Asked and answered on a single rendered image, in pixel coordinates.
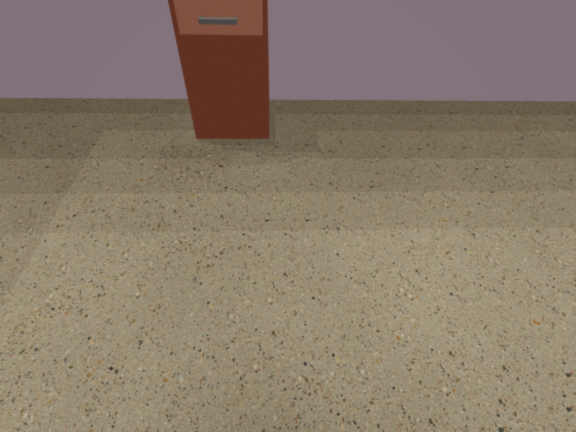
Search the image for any cabinet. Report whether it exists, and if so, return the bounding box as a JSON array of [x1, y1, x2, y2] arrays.
[[168, 0, 269, 139]]

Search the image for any handle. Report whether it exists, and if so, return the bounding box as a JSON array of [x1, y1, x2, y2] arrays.
[[198, 15, 238, 25]]

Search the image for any drawer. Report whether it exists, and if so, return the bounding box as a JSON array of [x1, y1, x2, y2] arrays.
[[174, 0, 263, 35]]

